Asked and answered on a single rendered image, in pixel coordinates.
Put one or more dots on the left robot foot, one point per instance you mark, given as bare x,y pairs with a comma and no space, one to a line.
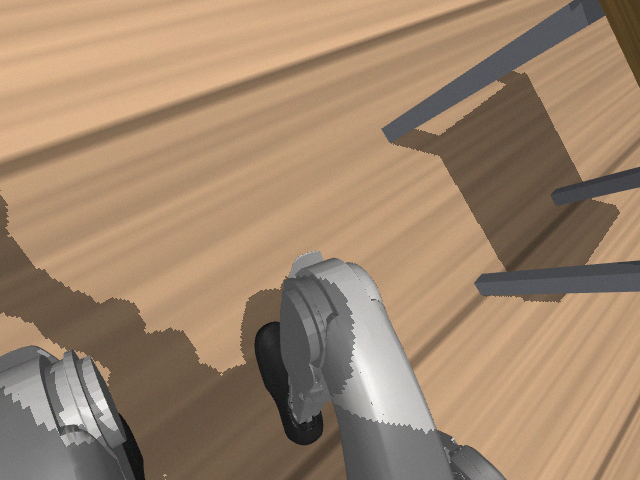
132,452

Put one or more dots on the chair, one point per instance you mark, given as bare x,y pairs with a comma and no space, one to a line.
624,19

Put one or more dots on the right robot hand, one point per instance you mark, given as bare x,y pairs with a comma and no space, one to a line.
466,462

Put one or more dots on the right robot foot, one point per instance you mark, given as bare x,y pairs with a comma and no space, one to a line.
275,378

